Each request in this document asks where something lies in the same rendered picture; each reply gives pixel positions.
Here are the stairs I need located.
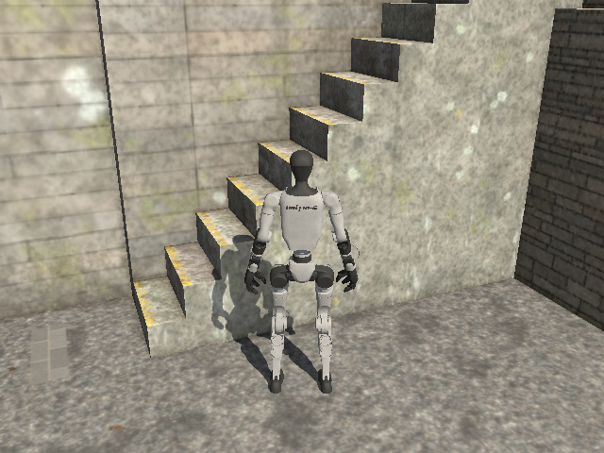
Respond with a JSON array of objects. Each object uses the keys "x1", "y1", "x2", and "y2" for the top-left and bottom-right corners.
[{"x1": 133, "y1": 0, "x2": 583, "y2": 359}]

